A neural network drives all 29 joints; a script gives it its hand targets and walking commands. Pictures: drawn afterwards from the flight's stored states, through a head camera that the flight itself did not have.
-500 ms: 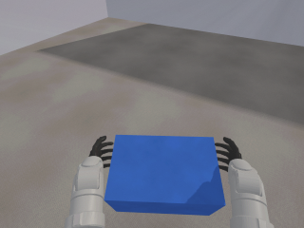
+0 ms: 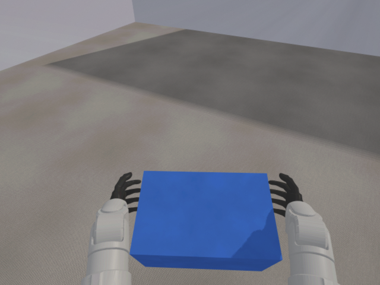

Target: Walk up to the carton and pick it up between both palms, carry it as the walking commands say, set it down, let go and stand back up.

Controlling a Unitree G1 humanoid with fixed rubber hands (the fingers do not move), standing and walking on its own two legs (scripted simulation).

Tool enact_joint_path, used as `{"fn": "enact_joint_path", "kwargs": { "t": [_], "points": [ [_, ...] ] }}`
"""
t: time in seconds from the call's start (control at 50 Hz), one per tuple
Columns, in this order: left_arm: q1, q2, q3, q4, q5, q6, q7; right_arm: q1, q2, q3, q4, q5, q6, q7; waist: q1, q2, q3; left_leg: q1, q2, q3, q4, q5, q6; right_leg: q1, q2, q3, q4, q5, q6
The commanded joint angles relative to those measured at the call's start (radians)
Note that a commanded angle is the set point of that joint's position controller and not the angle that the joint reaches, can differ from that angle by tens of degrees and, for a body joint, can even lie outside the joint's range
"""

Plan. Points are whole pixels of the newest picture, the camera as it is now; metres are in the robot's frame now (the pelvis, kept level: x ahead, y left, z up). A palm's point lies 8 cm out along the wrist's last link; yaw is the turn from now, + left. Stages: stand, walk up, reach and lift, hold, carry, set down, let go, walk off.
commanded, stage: hold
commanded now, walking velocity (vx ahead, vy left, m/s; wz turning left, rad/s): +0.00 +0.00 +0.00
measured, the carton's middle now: (203, 221) +0.29 +0.00 -0.04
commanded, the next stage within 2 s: carry in 1.20 s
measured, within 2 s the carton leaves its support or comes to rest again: neither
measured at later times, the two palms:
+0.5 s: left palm (118, 206) +0.27 +0.19 +0.04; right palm (291, 208) +0.28 -0.19 +0.05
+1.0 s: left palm (117, 206) +0.27 +0.19 +0.04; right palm (291, 208) +0.27 -0.19 +0.05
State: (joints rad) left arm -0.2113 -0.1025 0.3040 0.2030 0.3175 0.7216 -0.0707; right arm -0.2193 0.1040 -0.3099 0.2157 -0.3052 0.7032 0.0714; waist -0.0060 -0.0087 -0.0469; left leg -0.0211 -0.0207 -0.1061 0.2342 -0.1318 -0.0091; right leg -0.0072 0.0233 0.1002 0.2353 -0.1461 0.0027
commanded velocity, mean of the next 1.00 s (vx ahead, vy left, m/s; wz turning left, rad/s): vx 0.00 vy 0.00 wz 0.00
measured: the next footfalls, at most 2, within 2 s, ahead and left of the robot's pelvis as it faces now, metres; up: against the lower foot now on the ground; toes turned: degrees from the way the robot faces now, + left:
right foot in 1.72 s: +0.01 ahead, -0.12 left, +0.00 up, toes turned +8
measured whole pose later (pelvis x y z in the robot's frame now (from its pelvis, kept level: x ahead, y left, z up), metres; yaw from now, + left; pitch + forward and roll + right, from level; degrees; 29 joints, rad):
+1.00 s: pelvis +0.00 +0.00 +0.00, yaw +0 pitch -5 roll +0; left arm -0.22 -0.11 0.31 0.21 0.32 0.71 -0.06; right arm -0.23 0.10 -0.31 0.23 -0.32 0.70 0.07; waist 0.00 -0.01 -0.04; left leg -0.02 -0.03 -0.10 0.24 -0.13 0.00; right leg -0.01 0.02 0.10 0.24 -0.14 0.01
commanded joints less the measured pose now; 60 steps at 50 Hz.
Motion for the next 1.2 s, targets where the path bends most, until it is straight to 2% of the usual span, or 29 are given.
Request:
{"fn": "enact_joint_path", "kwargs": {
  "t": [0.0,1.16,1.18],
  "points": [
    [-0.524,-0.811,-0.586,-0.028,-0.290,-0.036,-0.281,-0.500,0.815,0.587,-0.009,0.280,-0.022,0.281,0.001,0.005,-0.189,0.057,-0.085,0.057,-0.017,0.159,-0.007,0.018,0.077,-0.053,-0.024,0.187,0.009],
    [-0.535,-0.825,-0.576,-0.008,-0.283,-0.043,-0.270,-0.509,0.808,0.581,0.000,0.266,-0.032,0.282,0.004,0.005,-0.186,0.063,-0.078,0.055,-0.016,0.155,0.001,0.007,0.067,-0.048,-0.022,0.160,0.001],
    [-0.569,-0.847,-0.650,0.003,-0.317,-0.048,-0.278,-0.525,0.823,0.602,0.009,0.282,-0.041,0.281,-0.012,0.024,-0.145,-0.102,0.151,-0.003,0.139,0.077,0.018,-0.188,-0.120,-0.062,0.169,0.017,-0.011]
  ]
}}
